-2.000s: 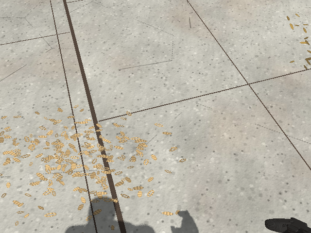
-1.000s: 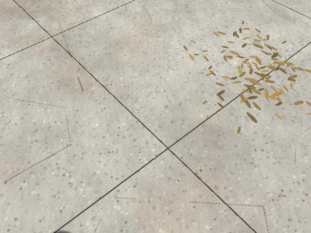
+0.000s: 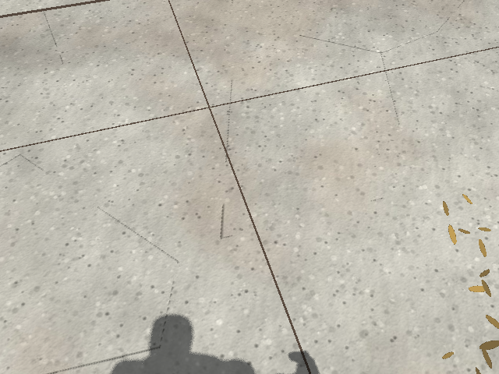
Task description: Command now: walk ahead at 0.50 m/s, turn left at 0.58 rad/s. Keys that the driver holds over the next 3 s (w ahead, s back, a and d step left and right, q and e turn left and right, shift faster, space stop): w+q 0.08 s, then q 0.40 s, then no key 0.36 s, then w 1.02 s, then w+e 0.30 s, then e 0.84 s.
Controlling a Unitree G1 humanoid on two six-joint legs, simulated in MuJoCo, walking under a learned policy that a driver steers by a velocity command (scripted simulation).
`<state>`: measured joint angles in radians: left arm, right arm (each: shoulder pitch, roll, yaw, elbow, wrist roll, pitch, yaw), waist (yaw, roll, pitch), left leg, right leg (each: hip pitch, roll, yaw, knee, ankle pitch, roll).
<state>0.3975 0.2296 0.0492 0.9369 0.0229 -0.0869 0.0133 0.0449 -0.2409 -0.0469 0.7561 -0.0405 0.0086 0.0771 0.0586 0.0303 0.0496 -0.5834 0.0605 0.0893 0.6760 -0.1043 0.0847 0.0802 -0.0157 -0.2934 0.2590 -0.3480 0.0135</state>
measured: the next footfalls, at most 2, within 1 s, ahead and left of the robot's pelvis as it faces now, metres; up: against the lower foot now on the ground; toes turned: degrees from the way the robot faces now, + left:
left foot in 0.06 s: +0.19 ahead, +0.09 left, +0.00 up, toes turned +8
right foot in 0.64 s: +0.38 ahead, -0.03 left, +0.00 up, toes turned +24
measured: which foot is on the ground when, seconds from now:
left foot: up 0.00-0.04, down 0.06-0.64, up 0.66-0.98, down 1.00-1.00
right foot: down 0.00-0.08, up 0.10-0.62, down 0.64-1.00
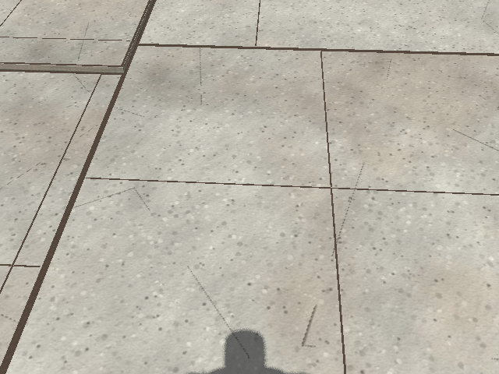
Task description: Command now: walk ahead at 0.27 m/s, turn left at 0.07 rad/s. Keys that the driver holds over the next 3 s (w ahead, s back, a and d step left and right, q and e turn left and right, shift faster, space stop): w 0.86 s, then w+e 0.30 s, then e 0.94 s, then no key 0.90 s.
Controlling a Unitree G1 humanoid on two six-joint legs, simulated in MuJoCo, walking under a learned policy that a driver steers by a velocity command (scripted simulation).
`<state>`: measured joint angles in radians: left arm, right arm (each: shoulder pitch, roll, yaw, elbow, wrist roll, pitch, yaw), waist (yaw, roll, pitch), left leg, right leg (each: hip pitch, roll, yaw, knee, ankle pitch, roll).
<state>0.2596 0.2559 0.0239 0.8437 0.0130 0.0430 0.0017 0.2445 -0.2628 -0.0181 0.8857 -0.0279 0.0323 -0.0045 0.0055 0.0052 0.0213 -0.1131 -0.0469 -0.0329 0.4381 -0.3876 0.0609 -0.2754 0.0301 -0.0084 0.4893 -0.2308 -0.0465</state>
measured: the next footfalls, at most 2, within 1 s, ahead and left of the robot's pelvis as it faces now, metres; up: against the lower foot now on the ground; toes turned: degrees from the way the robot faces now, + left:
right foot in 0.38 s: +0.25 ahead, -0.14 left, +0.00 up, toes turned -4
left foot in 0.88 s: +0.56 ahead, +0.05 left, +0.00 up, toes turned +3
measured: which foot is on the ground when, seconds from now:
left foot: down 0.00-0.40, up 0.42-0.86, down 0.88-1.00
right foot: down 0.00-0.00, up 0.02-0.36, down 0.38-0.90, up 0.92-1.00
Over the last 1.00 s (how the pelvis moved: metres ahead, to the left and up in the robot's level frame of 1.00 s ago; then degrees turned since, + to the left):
0.26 0.03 0.00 24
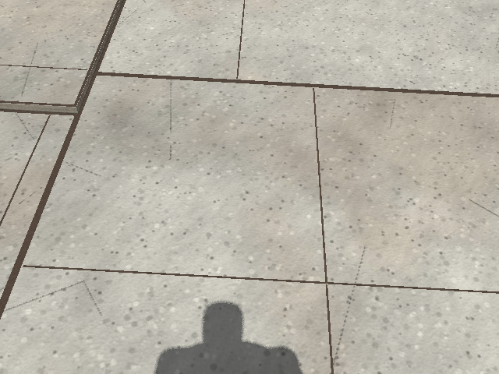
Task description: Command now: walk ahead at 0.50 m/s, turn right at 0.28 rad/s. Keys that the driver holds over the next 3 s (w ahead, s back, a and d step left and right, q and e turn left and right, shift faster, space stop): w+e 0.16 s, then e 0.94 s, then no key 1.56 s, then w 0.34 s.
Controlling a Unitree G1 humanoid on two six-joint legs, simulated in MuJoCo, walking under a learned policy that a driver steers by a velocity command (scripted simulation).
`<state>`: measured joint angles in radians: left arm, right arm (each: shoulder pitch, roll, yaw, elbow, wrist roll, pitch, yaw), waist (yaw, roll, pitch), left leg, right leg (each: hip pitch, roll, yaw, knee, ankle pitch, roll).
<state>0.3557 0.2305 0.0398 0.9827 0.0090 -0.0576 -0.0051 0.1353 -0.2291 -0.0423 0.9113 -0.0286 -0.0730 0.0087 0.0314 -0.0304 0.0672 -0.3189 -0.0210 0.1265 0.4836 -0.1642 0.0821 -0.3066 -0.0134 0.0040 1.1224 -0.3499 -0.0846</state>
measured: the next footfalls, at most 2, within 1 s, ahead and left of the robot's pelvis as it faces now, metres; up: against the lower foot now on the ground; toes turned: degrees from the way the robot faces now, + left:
right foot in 0.40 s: +0.34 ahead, -0.11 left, +0.00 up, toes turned -16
left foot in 1.00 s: +0.39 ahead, +0.07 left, +0.00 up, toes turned -42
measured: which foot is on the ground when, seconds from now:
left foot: down 0.00-0.40, up 0.42-0.98, down 1.00-1.00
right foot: up 0.00-0.38, down 0.40-1.00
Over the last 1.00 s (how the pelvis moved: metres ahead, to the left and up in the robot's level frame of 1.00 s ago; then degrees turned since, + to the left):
0.45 -0.02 0.00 -2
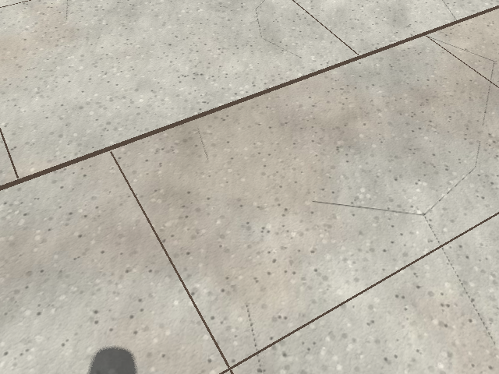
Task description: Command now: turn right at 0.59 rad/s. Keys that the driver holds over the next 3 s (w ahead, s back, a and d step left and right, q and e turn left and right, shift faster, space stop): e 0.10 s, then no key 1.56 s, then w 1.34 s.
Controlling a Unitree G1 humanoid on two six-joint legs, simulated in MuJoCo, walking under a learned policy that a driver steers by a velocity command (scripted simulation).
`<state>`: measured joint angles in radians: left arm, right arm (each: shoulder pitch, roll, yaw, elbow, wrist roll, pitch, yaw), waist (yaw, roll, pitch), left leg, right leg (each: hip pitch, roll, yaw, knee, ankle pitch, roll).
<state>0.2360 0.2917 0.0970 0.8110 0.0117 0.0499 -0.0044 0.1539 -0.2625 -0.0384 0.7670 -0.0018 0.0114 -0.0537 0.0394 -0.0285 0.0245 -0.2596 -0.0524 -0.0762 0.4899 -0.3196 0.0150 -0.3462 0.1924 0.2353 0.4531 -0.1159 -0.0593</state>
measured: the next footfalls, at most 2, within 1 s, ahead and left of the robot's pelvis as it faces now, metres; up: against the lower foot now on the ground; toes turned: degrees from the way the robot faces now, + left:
right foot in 0.44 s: -0.01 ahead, -0.10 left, +0.00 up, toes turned -6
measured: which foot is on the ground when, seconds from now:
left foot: down 0.00-1.00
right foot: down 0.00-0.00, up 0.02-0.42, down 0.44-1.00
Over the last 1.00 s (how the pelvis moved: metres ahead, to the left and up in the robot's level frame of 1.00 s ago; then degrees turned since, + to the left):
0.28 0.00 0.00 -33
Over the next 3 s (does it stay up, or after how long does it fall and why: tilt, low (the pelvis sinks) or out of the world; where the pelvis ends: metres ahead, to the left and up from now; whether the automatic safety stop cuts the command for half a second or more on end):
stays up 0.58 -0.13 -0.01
